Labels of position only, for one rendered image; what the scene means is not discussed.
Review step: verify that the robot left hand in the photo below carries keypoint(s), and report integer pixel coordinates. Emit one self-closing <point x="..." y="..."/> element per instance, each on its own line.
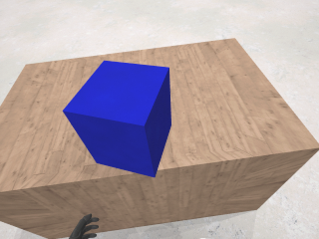
<point x="81" y="228"/>

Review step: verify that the pedestal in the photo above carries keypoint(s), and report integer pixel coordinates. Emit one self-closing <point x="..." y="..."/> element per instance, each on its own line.
<point x="233" y="142"/>

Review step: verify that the carton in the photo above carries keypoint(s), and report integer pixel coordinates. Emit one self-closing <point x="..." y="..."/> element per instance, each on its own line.
<point x="122" y="114"/>

